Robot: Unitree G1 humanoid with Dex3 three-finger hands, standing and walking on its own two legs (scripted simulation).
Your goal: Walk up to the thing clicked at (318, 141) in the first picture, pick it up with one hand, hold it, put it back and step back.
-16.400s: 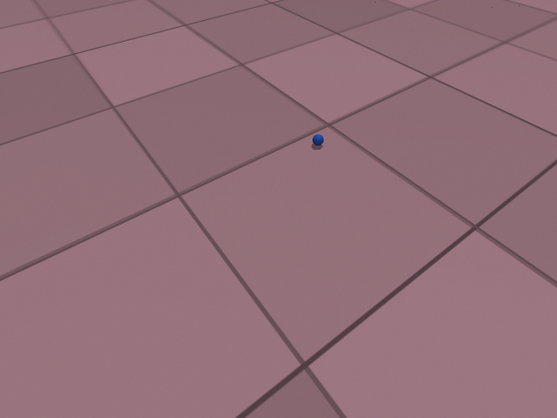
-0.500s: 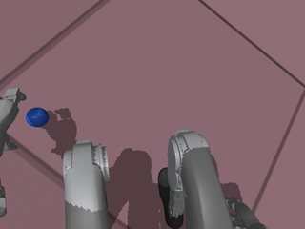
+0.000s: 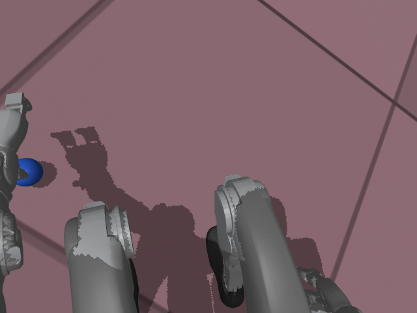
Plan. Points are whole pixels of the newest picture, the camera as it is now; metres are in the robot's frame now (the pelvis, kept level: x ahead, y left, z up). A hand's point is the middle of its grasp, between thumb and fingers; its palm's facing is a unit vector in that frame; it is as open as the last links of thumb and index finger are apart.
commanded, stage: approach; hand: left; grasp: from above
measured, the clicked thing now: (26, 172) +0.42 +0.33 -0.29
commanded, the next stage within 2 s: rest palm in 0.52 s
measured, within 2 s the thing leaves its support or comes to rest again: neither
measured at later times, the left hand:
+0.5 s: hand (3, 175) +0.40 +0.33 -0.18, palm faces -0.36 -0.09 -0.93, open 14.0 cm
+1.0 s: hand (15, 177) +0.40 +0.32 -0.21, palm faces -0.52 -0.15 -0.84, open 14.0 cm
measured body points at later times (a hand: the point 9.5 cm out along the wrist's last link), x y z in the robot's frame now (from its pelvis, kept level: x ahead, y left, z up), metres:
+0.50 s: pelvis +0.00 +0.00 -0.01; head +0.22 +0.09 +0.37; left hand +0.41 +0.33 -0.13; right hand +0.10 -0.28 -0.11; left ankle +0.07 +0.13 -0.29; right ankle +0.10 -0.13 -0.29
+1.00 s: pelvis -0.01 +0.00 -0.01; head +0.24 +0.09 +0.36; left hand +0.42 +0.32 -0.16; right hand +0.04 -0.28 -0.10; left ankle +0.07 +0.13 -0.29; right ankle +0.10 -0.13 -0.29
